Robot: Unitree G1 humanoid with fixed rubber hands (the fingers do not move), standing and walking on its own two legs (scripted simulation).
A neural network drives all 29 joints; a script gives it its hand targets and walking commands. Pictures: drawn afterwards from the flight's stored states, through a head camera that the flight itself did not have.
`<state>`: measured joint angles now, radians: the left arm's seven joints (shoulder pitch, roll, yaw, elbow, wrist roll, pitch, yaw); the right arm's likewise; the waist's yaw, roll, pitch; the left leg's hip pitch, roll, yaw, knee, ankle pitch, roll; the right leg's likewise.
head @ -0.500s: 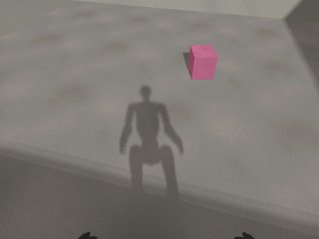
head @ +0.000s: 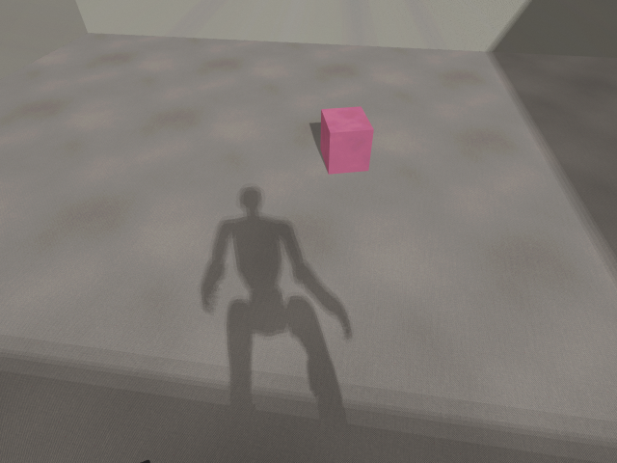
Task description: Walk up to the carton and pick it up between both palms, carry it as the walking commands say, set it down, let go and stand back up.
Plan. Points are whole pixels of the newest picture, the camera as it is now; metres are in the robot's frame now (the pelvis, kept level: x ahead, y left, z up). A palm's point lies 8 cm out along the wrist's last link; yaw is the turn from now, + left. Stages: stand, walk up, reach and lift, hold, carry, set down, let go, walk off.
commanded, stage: walk up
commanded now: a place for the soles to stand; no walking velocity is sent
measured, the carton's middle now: (344, 140) +1.96 -0.24 -0.64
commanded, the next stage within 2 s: none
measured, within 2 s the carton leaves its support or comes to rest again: neither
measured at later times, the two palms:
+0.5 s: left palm out of the picture +0.15 +0.24 -0.15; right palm (432, 305) +0.43 -0.22 -0.10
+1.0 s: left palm (246, 227) +0.67 +0.15 -0.12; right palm (481, 289) +0.50 -0.35 -0.15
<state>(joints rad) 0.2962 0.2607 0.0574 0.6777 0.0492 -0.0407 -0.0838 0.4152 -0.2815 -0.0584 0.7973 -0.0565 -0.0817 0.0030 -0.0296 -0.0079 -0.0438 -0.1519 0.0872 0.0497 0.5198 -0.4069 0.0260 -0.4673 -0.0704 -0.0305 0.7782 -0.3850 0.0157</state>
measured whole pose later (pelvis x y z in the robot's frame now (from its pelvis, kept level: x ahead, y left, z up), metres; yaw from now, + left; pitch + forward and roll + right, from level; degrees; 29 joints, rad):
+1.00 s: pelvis +0.53 -0.09 -0.03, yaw -1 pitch -2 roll +1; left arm 0.20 0.22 0.03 0.71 0.04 -0.07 -0.03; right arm 0.47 -0.28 -0.03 0.81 -0.03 -0.05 0.02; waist -0.04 0.01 0.07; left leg -0.23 0.09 -0.01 1.09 -0.53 0.02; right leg -0.51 -0.05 -0.06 0.74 -0.20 -0.03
